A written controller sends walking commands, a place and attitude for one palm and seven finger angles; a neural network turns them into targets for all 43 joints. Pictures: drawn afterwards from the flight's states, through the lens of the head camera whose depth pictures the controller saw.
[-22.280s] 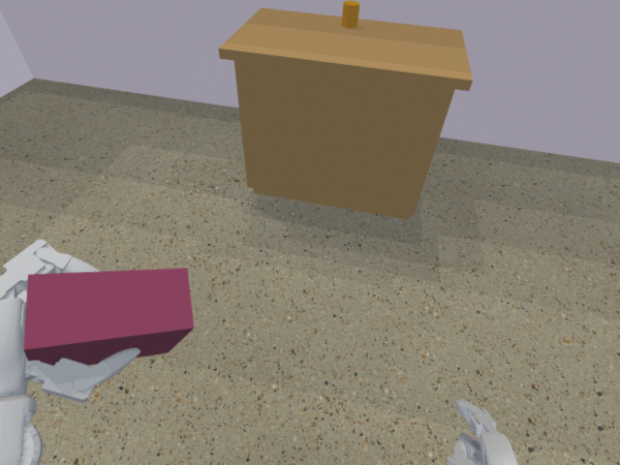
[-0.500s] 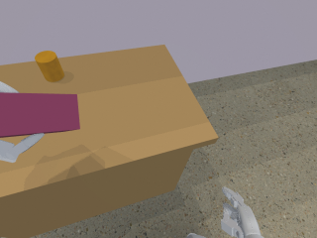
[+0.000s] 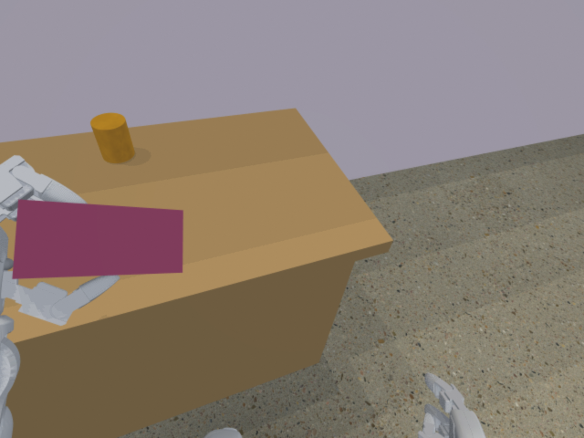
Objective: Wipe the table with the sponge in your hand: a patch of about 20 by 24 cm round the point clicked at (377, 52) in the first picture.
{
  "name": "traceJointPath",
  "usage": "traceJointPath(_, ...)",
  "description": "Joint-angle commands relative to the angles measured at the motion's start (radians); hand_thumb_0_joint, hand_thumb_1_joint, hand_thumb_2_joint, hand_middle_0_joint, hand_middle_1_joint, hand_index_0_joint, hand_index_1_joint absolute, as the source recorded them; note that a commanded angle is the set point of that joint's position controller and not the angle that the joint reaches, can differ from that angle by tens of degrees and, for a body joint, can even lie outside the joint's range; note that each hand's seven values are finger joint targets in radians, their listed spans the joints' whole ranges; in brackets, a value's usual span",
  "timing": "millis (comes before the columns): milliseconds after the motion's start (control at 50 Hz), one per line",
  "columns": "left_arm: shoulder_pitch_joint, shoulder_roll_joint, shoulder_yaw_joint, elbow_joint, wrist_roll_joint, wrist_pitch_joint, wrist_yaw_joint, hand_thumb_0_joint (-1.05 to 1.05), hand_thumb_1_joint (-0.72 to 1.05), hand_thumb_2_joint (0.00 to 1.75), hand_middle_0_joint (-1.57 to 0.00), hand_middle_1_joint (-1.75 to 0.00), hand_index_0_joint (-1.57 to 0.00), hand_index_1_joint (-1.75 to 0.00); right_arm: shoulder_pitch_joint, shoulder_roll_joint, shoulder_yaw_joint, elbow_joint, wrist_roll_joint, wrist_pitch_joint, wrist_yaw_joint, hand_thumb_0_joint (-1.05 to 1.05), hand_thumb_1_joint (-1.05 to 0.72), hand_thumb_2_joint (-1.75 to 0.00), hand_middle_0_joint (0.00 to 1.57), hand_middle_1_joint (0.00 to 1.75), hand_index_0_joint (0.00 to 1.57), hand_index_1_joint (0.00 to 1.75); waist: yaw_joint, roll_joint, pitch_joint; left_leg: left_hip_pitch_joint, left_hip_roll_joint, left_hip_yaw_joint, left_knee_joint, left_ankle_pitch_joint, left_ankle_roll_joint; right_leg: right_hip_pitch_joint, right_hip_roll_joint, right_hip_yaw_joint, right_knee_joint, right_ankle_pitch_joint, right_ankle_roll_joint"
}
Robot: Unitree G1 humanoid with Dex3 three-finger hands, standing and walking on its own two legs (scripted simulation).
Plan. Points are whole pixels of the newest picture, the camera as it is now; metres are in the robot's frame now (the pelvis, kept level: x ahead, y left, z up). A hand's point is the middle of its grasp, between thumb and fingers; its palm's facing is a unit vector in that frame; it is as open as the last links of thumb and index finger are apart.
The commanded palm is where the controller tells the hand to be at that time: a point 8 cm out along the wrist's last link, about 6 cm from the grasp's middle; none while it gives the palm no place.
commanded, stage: come to a stop and stand still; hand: left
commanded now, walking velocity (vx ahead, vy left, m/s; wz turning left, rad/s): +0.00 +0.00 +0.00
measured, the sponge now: (123, 245) +0.25 +0.20 +0.19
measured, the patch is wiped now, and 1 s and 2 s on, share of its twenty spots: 0.00 0.00 0.00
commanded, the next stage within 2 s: look again from close up in 0.58 s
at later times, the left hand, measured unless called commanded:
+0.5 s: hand out of the picture +0.18 +0.29 +0.20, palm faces +0.35 -0.82 -0.46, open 10.0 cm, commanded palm +0.12 +0.33 +0.19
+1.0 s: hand out of the picture +0.19 +0.31 +0.18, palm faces +0.36 -0.82 -0.45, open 10.0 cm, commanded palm +0.14 +0.33 +0.19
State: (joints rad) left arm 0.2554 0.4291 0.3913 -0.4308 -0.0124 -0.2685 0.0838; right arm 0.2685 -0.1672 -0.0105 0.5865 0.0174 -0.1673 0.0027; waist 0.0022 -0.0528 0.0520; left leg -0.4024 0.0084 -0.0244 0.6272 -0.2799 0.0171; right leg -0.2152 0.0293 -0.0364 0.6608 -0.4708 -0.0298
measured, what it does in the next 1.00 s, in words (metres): steps on the spot: left foot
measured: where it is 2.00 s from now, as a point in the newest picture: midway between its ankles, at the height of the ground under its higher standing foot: outside the picture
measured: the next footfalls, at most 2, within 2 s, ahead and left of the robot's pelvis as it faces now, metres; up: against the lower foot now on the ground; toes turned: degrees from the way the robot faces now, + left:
left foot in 0.18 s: +0.02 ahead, +0.14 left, +0.00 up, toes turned -3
right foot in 1.76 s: +0.15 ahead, -0.15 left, +0.00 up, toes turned -6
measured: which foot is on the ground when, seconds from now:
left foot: down 0.00-0.00, up 0.02-0.16, down 0.18-1.00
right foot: down 0.00-1.00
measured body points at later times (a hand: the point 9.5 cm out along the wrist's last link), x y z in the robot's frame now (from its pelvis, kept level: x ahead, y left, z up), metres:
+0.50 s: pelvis -0.05 +0.05 +0.02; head -0.05 +0.06 +0.47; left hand +0.15 +0.33 +0.22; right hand +0.12 -0.16 -0.05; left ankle +0.02 +0.13 -0.72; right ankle -0.03 -0.05 -0.72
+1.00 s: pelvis -0.03 +0.06 +0.01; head -0.02 +0.07 +0.46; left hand +0.16 +0.35 +0.20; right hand +0.11 -0.17 -0.08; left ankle -0.02 +0.14 -0.72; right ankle -0.01 -0.04 -0.72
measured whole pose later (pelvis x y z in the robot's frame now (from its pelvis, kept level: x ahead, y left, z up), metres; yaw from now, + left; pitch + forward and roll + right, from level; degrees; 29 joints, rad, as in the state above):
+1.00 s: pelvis -0.03 +0.06 +0.01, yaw -2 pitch -1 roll -2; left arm 0.47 0.39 0.41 -0.46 -0.04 -0.23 0.10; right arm 0.24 -0.19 0.00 0.63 0.01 -0.15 -0.01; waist 0.00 0.02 0.03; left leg -0.28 -0.03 -0.01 0.59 -0.29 0.04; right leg -0.26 0.06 -0.03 0.50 -0.22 -0.04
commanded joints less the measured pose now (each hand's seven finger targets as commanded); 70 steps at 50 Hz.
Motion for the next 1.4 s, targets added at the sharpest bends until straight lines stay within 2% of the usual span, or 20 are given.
traceJointPath(0,0.042,0.182,0.128,-0.240,-0.019,-0.043,0.004,0.00,0.10,1.30,-1.20,-1.60,-1.20,-1.60,-0.137,-0.149,-0.035,-0.147,-0.003,-0.033,-0.004,0.00,-0.90,-0.90,0.20,0.30,0.20,0.30,0.026,-0.093,-0.013,-0.001,-0.065,0.036,0.548,-0.099,-0.031,-0.261,-0.355,0.492,-0.528,-0.060,-0.217)
traceJointPath(20,0.003,0.224,0.160,-0.292,-0.027,-0.043,0.011,0.00,0.10,1.30,-1.20,-1.60,-1.20,-1.60,-0.132,-0.139,-0.017,-0.125,-0.008,-0.030,-0.006,0.00,-0.90,-0.90,0.20,0.30,0.20,0.30,-0.006,-0.055,-0.101,-0.023,-0.040,0.048,0.628,-0.101,-0.041,-0.180,-0.325,0.331,-0.404,0.270,-0.222)
traceJointPath(80,0.019,0.113,0.110,-0.215,-0.028,-0.007,0.015,0.00,0.10,1.30,-1.20,-1.60,-1.20,-1.60,-0.164,-0.126,-0.018,-0.125,-0.010,-0.064,-0.031,0.00,-0.90,-0.90,0.20,0.30,0.20,0.30,0.004,-0.197,-0.010,0.081,0.042,-0.034,0.119,-0.091,-0.014,-0.216,-0.271,0.312,-0.398,0.005,-0.144)
traceJointPath(140,-0.031,0.092,0.069,-0.247,-0.011,-0.025,0.033,0.00,0.10,1.30,-1.20,-1.60,-1.20,-1.60,-0.127,-0.137,-0.016,-0.082,-0.025,-0.098,-0.052,0.00,-0.90,-0.90,0.20,0.30,0.20,0.30,0.005,0.141,-0.118,0.328,0.014,0.024,-0.273,0.049,0.002,-0.128,-0.125,0.149,-0.172,0.125,-0.041)
traceJointPath(160,-0.064,0.084,0.054,-0.263,-0.007,-0.032,0.040,0.00,0.10,1.30,-1.20,-1.60,-1.20,-1.60,-0.122,-0.163,-0.027,-0.089,-0.029,-0.107,-0.051,0.00,-0.90,-0.90,0.20,0.30,0.20,0.30,0.010,0.275,-0.131,0.360,0.141,-0.154,-0.310,0.130,0.042,-0.173,-0.057,0.105,-0.038,0.146,-0.002)
traceJointPath(200,-0.098,0.138,0.080,-0.298,0.015,-0.030,0.047,0.00,0.10,1.30,-1.20,-1.60,-1.20,-1.60,-0.137,-0.165,-0.043,-0.124,-0.013,-0.107,-0.044,0.00,-0.90,-0.90,0.20,0.30,0.20,0.30,0.027,0.229,-0.168,0.367,0.247,-0.211,-0.287,0.398,0.114,-0.196,-0.016,0.037,0.100,0.051,0.028)
traceJointPath(240,-0.092,0.122,0.061,-0.362,0.007,-0.026,0.036,0.00,0.10,1.30,-1.20,-1.60,-1.20,-1.60,-0.149,-0.144,-0.033,-0.107,-0.028,-0.102,-0.027,0.00,-0.90,-0.90,0.20,0.30,0.20,0.30,0.005,0.326,-0.147,0.271,0.224,-0.267,-0.368,0.228,0.078,-0.140,-0.025,0.067,0.151,0.005,0.016)
traceJointPath(360,0.104,0.119,0.113,-0.254,0.000,-0.005,0.017,0.00,0.10,1.30,-1.20,-1.60,-1.20,-1.60,-0.148,-0.161,-0.038,-0.142,-0.018,-0.060,0.004,0.00,-0.90,-0.90,0.20,0.30,0.20,0.30,0.015,0.181,-0.116,0.050,0.155,-0.142,-0.395,-0.310,0.015,0.126,0.026,-0.033,-0.208,0.117,0.004)
traceJointPath(440,0.098,0.111,0.112,-0.122,-0.005,0.026,0.007,0.00,0.10,1.30,-1.20,-1.60,-1.20,-1.60,-0.136,-0.156,-0.045,-0.137,-0.014,-0.008,-0.009,0.00,-0.90,-0.90,0.20,0.30,0.20,0.30,0.011,0.070,-0.090,-0.012,0.081,-0.058,-0.284,-0.403,0.001,0.141,-0.003,0.013,-0.290,0.029,-0.047)
traceJointPath(520,0.041,0.094,0.064,-0.170,-0.025,0.051,0.006,0.00,0.10,1.30,-1.20,-1.60,-1.20,-1.60,-0.133,-0.143,-0.031,-0.133,0.001,0.007,-0.019,0.00,-0.90,-0.90,0.20,0.30,0.20,0.30,-0.007,-0.144,-0.065,0.067,-0.030,0.042,0.289,-0.075,0.007,-0.144,-0.263,0.347,-0.417,-0.021,-0.206)
traceJointPath(600,-0.061,0.086,0.015,-0.285,-0.013,0.042,0.030,0.00,0.10,1.30,-1.20,-1.60,-1.20,-1.60,-0.152,-0.140,-0.023,-0.104,-0.013,-0.030,-0.043,0.00,-0.90,-0.90,0.20,0.30,0.20,0.30,-0.022,0.089,-0.044,0.270,-0.013,0.042,-0.146,-0.090,0.011,-0.257,-0.162,0.189,-0.283,-0.149,-0.106)
traceJointPath(640,-0.078,0.091,0.022,-0.358,-0.002,0.009,0.044,0.00,0.10,1.30,-1.20,-1.60,-1.20,-1.60,-0.148,-0.180,-0.036,-0.117,-0.018,-0.054,-0.046,0.00,-0.90,-0.90,0.20,0.30,0.20,0.30,-0.004,0.369,-0.077,0.306,0.184,-0.291,-0.343,0.020,0.086,-0.244,0.009,0.036,0.063,0.043,-0.012)
traceJointPath(720,-0.012,0.172,0.111,-0.422,0.001,-0.009,0.045,0.00,0.10,1.30,-1.20,-1.60,-1.20,-1.60,-0.156,-0.139,-0.028,-0.112,-0.028,-0.072,-0.027,0.00,-0.90,-0.90,0.20,0.30,0.20,0.30,0.005,0.291,-0.074,0.196,0.228,-0.302,-0.346,0.216,0.113,-0.138,-0.021,0.074,0.077,0.048,0.005)
traceJointPath(800,0.149,0.147,0.154,-0.276,-0.003,-0.013,0.041,0.00,0.10,1.30,-1.20,-1.60,-1.20,-1.60,-0.136,-0.157,-0.033,-0.129,-0.005,-0.059,-0.013,0.00,-0.90,-0.90,0.20,0.30,0.20,0.30,0.023,0.160,-0.142,0.090,0.121,-0.093,-0.182,0.191,0.047,0.166,-0.027,0.023,-0.287,0.300,0.005)
traceJointPath(880,0.231,0.074,0.109,-0.105,-0.038,0.007,0.024,0.00,0.10,1.30,-1.20,-1.60,-1.20,-1.60,-0.075,-0.172,-0.058,-0.118,0.004,-0.039,-0.020,0.00,-0.90,-0.90,0.20,0.30,0.20,0.30,-0.006,-0.111,-0.108,0.081,-0.019,-0.019,-0.002,-0.079,0.006,-0.001,-0.210,0.313,-0.384,0.133,-0.107)
traceJointPath(980,0.148,0.081,0.071,-0.162,-0.037,0.018,0.032,0.00,0.10,1.30,-1.20,-1.60,-1.20,-1.60,-0.122,-0.156,-0.030,-0.112,-0.004,-0.034,-0.037,0.00,-0.90,-0.90,0.20,0.30,0.20,0.30,-0.004,-0.042,-0.106,0.195,0.018,-0.035,-0.179,0.053,0.020,-0.046,-0.160,0.205,-0.318,0.190,-0.057)
traceJointPath(1100,-0.058,0.148,0.054,-0.406,0.001,0.003,0.047,0.00,0.10,1.30,-1.20,-1.60,-1.20,-1.60,-0.164,-0.155,-0.025,-0.126,-0.016,-0.040,-0.045,0.00,-0.90,-0.90,0.20,0.30,0.20,0.30,0.012,0.258,-0.113,0.270,0.184,-0.230,-0.334,0.129,0.050,-0.059,-0.012,0.017,-0.121,0.180,0.001)
traceJointPath(1260,0.135,0.111,0.106,-0.240,-0.025,0.023,0.036,0.00,0.10,1.30,-1.20,-1.60,-1.20,-1.60,-0.124,-0.157,-0.046,-0.138,-0.010,0.008,-0.019,0.00,-0.90,-0.90,0.20,0.30,0.20,0.30,0.001,0.177,-0.154,0.220,0.134,-0.109,-0.127,0.385,-0.010,0.102,0.017,-0.045,-0.246,0.317,-0.054)
traceJointPath(1340,0.222,0.091,0.097,-0.199,-0.057,0.055,0.020,0.00,0.10,1.30,-1.20,-1.60,-1.20,-1.60,-0.108,-0.165,-0.064,-0.157,0.011,0.034,-0.016,0.00,-0.90,-0.90,0.20,0.30,0.20,0.30,0.001,-0.061,-0.213,0.019,0.029,0.026,0.222,0.305,-0.020,0.227,-0.138,0.201,-0.209,0.496,-0.195)
traceJointPath(1380,0.185,0.099,0.101,-0.220,-0.069,0.054,0.029,0.00,0.10,1.30,-1.20,-1.60,-1.20,-1.60,-0.133,-0.142,-0.049,-0.163,0.017,0.038,-0.016,0.00,-0.90,-0.90,0.20,0.30,0.20,0.30,0.005,-0.151,-0.144,-0.139,-0.007,0.041,0.286,-0.136,-0.017,0.234,-0.281,0.379,-0.289,0.522,-0.272)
